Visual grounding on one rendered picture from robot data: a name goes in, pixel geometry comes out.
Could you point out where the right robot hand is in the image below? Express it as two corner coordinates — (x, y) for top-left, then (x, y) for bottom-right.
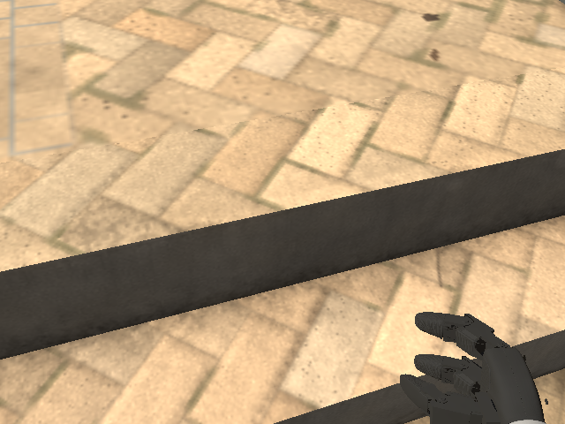
(400, 312), (548, 424)

